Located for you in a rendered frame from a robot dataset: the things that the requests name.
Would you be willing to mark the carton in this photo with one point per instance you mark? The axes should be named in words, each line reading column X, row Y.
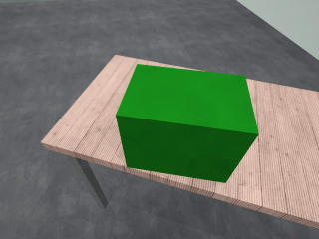
column 184, row 122

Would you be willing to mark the table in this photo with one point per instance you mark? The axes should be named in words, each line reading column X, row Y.
column 278, row 176

